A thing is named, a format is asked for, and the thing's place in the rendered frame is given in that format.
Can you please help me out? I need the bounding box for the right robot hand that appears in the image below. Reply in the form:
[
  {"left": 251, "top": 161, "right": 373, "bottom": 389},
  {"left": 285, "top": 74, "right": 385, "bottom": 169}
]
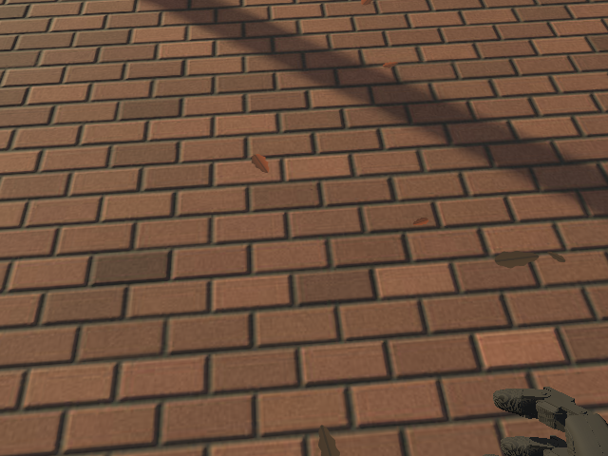
[{"left": 483, "top": 387, "right": 608, "bottom": 456}]

